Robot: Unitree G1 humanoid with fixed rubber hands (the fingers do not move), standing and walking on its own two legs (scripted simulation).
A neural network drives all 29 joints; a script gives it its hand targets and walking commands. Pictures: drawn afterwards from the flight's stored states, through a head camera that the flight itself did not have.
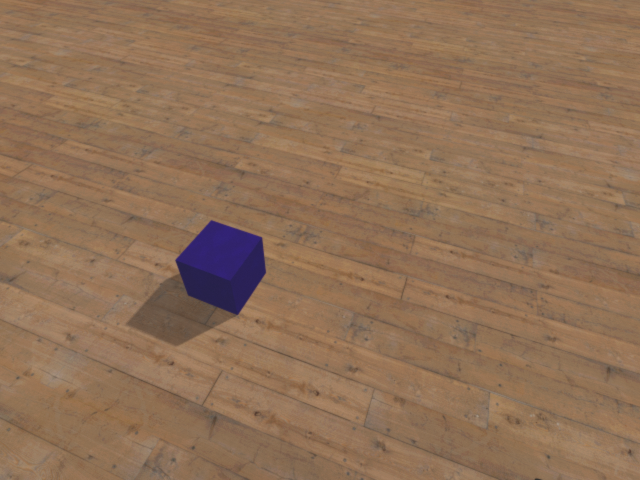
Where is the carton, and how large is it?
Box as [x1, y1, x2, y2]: [175, 220, 265, 314]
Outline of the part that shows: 211,220 175,260 187,293 189,295 237,314 265,272 261,237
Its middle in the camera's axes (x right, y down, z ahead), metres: -0.37 +0.11 +1.47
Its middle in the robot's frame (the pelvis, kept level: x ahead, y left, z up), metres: +1.00 +0.33 -0.68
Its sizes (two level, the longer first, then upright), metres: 0.221 0.221 0.210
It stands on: the floor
